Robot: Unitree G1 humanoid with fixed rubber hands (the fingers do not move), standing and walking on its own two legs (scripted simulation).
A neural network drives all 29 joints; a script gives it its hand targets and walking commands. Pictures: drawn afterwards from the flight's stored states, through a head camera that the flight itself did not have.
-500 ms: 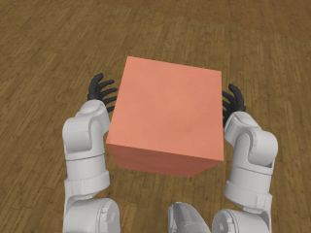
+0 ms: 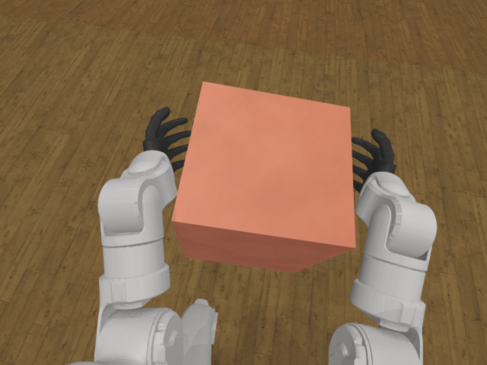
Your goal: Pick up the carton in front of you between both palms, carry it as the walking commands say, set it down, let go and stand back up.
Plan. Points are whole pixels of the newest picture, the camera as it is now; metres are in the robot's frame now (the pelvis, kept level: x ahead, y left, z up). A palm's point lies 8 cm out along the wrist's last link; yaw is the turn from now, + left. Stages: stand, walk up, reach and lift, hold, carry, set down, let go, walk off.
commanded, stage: carry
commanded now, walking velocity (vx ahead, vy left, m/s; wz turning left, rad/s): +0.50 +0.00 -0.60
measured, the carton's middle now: (256, 192) +0.36 +0.04 +0.07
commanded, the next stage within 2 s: none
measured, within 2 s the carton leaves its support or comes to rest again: neither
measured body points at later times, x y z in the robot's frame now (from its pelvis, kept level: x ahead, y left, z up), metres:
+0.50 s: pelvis +0.27 +0.00 +0.04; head +0.28 +0.00 +0.49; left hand +0.66 +0.05 +0.19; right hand +0.57 -0.26 +0.19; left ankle +0.23 +0.15 -0.67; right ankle +0.32 -0.10 -0.68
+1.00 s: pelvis +0.58 -0.01 +0.05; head +0.61 -0.03 +0.50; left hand +0.95 +0.10 +0.17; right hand +0.92 -0.21 +0.17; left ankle +0.69 +0.03 -0.63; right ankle +0.40 -0.13 -0.53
